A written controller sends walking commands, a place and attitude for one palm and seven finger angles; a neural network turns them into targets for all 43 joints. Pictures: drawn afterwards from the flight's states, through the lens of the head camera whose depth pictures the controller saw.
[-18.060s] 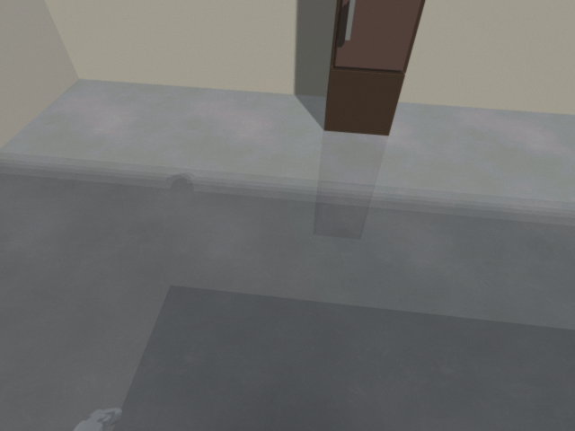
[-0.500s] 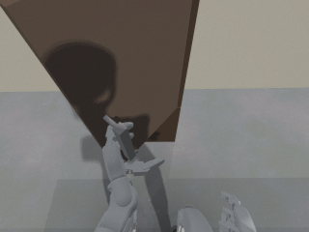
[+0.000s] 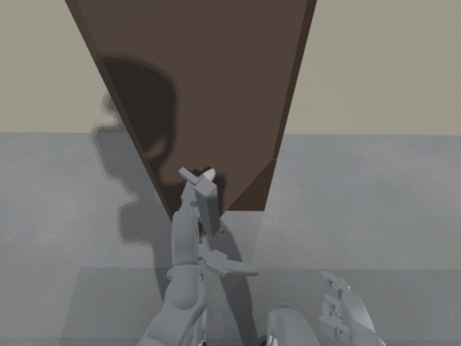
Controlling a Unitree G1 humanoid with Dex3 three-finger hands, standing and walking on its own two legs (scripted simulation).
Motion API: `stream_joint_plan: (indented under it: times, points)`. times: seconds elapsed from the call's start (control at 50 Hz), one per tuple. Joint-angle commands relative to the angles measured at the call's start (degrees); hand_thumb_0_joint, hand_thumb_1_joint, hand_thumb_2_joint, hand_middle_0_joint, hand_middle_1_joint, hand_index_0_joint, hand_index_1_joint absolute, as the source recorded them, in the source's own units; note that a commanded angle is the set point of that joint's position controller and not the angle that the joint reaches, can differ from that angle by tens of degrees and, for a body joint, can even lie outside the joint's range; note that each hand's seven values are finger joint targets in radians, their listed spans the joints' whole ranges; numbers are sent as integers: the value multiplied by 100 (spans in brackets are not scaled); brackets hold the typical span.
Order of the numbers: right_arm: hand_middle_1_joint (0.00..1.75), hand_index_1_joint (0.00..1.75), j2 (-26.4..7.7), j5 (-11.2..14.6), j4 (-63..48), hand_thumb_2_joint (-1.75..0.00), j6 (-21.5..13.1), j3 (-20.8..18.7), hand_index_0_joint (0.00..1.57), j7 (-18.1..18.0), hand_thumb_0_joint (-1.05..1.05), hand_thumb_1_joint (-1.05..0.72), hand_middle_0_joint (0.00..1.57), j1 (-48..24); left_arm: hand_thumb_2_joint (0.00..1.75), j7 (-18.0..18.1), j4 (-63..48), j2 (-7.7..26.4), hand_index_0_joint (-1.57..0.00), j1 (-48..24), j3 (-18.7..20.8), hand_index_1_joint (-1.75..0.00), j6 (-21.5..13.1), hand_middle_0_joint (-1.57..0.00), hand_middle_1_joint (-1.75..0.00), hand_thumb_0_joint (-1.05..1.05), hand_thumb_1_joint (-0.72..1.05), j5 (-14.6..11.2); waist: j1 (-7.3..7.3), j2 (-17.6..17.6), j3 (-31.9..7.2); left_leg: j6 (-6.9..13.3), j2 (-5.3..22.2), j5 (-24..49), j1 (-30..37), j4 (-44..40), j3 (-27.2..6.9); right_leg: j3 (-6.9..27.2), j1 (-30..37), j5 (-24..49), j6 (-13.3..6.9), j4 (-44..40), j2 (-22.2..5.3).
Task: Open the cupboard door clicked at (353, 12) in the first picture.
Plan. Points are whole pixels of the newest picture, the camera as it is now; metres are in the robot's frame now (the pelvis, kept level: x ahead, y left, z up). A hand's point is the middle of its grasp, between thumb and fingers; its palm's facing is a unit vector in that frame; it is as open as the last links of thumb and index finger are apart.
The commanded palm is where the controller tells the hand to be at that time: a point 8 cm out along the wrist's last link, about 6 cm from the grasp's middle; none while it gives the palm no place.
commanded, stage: slide the hand sideways off the handle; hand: left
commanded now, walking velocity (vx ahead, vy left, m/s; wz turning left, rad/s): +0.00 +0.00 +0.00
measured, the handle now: (200, 204) +0.35 +0.07 +0.01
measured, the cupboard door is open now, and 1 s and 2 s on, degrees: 51 54 54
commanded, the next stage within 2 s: draw the hand back to the body in 1.10 s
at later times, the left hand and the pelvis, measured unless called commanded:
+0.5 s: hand (216, 260) +0.25 +0.04 +0.02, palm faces -0.07 -1.00 +0.02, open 16.1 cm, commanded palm +0.22 +0.10 +0.01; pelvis +0.00 +0.01 -0.01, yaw -1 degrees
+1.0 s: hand (185, 288) +0.21 +0.08 +0.02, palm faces +0.00 -1.00 +0.01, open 16.1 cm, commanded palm +0.17 +0.14 +0.01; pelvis +0.01 -0.01 -0.02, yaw -1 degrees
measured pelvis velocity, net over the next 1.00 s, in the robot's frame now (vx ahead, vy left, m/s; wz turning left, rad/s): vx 0.01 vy -0.01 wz -0.01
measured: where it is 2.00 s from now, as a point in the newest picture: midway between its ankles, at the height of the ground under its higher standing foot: outside the picture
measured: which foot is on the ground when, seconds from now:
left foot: down 0.00-1.00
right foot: down 0.00-1.00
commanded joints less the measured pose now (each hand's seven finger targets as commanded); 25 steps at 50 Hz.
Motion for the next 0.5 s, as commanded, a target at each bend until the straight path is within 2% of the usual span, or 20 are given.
stream_joint_plan:
  times: [0.0, 0.02, 0.04, 0.06, 0.08, 0.1, 0.12, 0.14, 0.2, 0.22, 0.26, 0.32, 0.34, 0.38, 0.44, 0.48]
  points:
    - [30, 30, -702, 179, -1012, -90, -146, -307, 20, -98, 0, -90, 20, 73, 30, -1552, -1783, -356, -15, -888, -745, -30, -1032, -15, -30, 0, -50, -141, -270, -182, -2019, 234, -216, 1187, 1241, -603, 79, 395, 1208, 1792, -99, -923, 170]
    - [30, 30, -720, 230, -1095, -90, -147, -291, 20, -97, 0, -90, 20, 42, 30, -1584, -1811, -437, -15, -764, -691, -30, -992, -15, -30, 0, -50, -319, -239, -125, -1917, 221, -193, 1112, 1348, -687, 35, 324, 1017, 1527, -116, -912, 203]
    - [30, 30, -719, 261, -1166, -90, -132, -270, 20, -93, 0, -90, 20, 7, 30, -1544, -1704, -544, -15, -664, -610, -30, -907, -15, -30, 0, -50, -503, -209, -217, -1743, 204, -206, 982, 1277, -756, 24, 277, 974, 1326, -105, -947, 220]
    - [30, 30, -732, 296, -1253, -90, -97, -270, 20, -87, 0, -90, 20, -16, 30, -1478, -1652, -523, -15, -343, -433, -30, -805, -15, -30, 0, -50, -639, -113, -315, -1692, 187, -210, 924, 1233, -817, 35, 254, 1016, 1199, -101, -982, 237]
    - [30, 30, -751, 311, -1297, -90, -48, -256, 20, -81, 0, -90, 20, -12, 30, -1365, -1594, -473, -15, -238, -302, -30, -690, -15, -30, 0, -50, -696, -104, -528, -1606, 190, -220, 870, 1146, -849, 34, 255, 1075, 1124, -85, -1021, 247]
    - [30, 30, -770, 310, -1343, -90, -7, -263, 20, -81, 0, -90, 20, -27, 30, -1230, -1614, -389, -15, -187, -171, -30, -621, -15, -30, 0, -50, -664, -45, -612, -1604, 177, -216, 855, 1113, -884, 24, 247, 1095, 1051, -83, -1001, 247]
    - [30, 30, -782, 311, -1389, -90, 21, -272, 20, -77, 0, -90, 20, -15, 30, -1092, -1706, -342, -15, -218, -133, -30, -577, -15, -30, 0, -50, -566, -48, -613, -1643, 176, -204, 825, 1171, -890, 4, 224, 958, 961, -74, -930, 253]
    - [30, 30, -767, 287, -1416, -90, 47, -280, 20, -67, 0, -90, 20, 3, 30, -959, -1820, -325, -15, -247, -140, -30, -555, -15, -30, 0, -50, -459, -15, -536, -1808, 176, -226, 888, 1156, -860, 23, 248, 998, 1034, -72, -873, 231]
    - [30, 30, -733, 272, -1419, -90, 116, -288, 20, -47, 0, -90, 20, 38, 30, -659, -1789, -209, -15, 67, -94, -30, -550, -15, -30, 0, -50, -96, 13, -761, -1681, 171, -231, 817, 969, -788, 47, 303, 979, 951, -66, -879, 236]
    - [30, 30, -738, 262, -1427, -90, 131, -272, 20, -52, 0, -90, 20, 91, 30, -615, -1816, -191, -15, 69, -130, -30, -565, -15, -30, 0, -50, -18, -32, -858, -1645, 173, -218, 756, 931, -797, 21, 283, 919, 886, -59, -842, 244]
    - [30, 30, -719, 262, -1450, -90, 147, -271, 20, -50, 0, -90, 20, 22, 30, -618, -1891, -173, -15, 191, -148, -30, -624, -15, -30, 0, -50, 28, 45, -670, -1609, 160, -234, 628, 888, -806, 65, 326, 936, 753, -79, -885, 224]
    - [30, 30, -725, 272, -1475, -90, 154, -272, 20, -88, 0, -90, 20, 66, 30, -763, -2176, -62, -15, 311, -96, -30, -675, -15, -30, 0, -50, -76, 28, -637, -1720, 162, -214, 685, 1007, -811, 76, 337, 977, 848, -79, -892, 255]
    - [30, 30, -715, 279, -1507, -90, 153, -264, 20, -87, 0, -90, 20, 27, 30, -835, -2193, -90, -15, 545, -109, -30, -668, -15, -30, 0, -50, -133, 98, -489, -1737, 149, -227, 710, 1028, -837, 96, 330, 1018, 892, -85, -891, 245]
    - [30, 30, -698, 294, -1558, -90, 162, -252, 20, -89, 0, -90, 20, 7, 30, -939, -2353, -25, -15, 916, -47, -30, -642, -15, -30, 0, -50, -266, 166, -436, -1739, 143, -238, 787, 1029, -866, 125, 342, 1168, 1007, -92, -927, 255]
    - [30, 30, -701, 310, -1583, -90, 165, -236, 20, -123, 0, -90, 20, 22, 30, -1075, -2536, 76, -15, 1078, 29, -30, -606, -15, -30, 0, -50, -400, 84, -545, -1578, 158, -232, 762, 978, -842, 110, 349, 1163, 1039, -58, -956, 260]
    - [30, 30, -687, 316, -1585, -90, 160, -233, 20, -142, 0, -90, 20, 38, 30, -1149, -2592, 131, -15, 1366, 98, -30, -639, -15, -30, 0, -50, -432, 107, -623, -1487, 155, -240, 803, 899, -812, 99, 361, 1212, 1108, -60, -947, 265]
